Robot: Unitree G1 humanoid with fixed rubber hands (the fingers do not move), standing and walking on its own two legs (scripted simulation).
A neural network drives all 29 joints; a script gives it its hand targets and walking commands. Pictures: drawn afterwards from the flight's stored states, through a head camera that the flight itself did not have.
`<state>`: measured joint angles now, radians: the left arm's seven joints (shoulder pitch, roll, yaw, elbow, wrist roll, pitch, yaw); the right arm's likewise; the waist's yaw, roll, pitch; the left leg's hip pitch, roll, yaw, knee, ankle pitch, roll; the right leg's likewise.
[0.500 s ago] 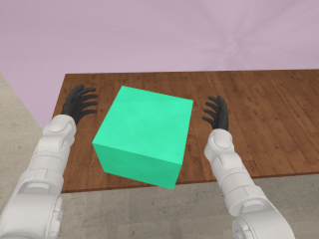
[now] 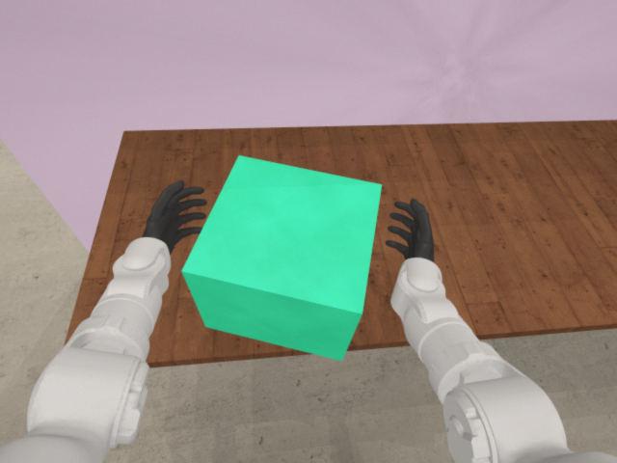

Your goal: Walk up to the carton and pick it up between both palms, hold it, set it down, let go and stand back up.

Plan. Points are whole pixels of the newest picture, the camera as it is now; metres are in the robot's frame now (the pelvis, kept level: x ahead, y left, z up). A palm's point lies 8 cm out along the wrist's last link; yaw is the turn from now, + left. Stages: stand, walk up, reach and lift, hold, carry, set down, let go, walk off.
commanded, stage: reach and lift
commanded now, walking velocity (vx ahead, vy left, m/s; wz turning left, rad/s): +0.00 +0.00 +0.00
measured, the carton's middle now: (290, 258) +0.41 +0.00 -0.04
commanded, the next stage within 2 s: none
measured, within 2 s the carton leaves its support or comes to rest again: neither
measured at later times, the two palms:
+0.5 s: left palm (173, 255) +0.43 +0.18 -0.03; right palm (394, 285) +0.35 -0.15 -0.04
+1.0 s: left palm (185, 250) +0.43 +0.16 -0.03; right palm (396, 281) +0.35 -0.16 -0.03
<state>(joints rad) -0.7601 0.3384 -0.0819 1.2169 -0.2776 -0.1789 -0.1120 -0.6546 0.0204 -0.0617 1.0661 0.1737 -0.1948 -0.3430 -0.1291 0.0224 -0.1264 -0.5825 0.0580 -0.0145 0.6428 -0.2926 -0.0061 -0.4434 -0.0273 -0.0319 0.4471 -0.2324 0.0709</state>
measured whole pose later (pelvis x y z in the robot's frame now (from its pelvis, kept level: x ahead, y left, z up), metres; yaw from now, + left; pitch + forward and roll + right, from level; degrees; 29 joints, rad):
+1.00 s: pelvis -0.02 +0.02 -0.03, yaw -2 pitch +25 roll -7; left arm -0.90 0.26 -0.09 1.36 -0.11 -0.39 -0.04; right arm -0.77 0.02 -0.29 1.34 -0.04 -0.46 -0.26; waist -0.13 0.03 -0.21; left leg -0.96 0.06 -0.04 0.84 -0.33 -0.01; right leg -0.79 -0.02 -0.04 0.61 -0.26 0.10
